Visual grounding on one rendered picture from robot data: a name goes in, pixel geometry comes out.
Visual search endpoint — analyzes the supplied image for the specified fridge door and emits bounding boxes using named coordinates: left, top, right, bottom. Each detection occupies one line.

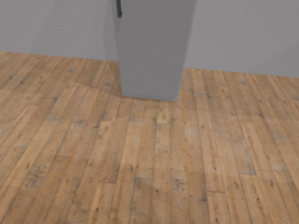
left=112, top=0, right=195, bottom=98

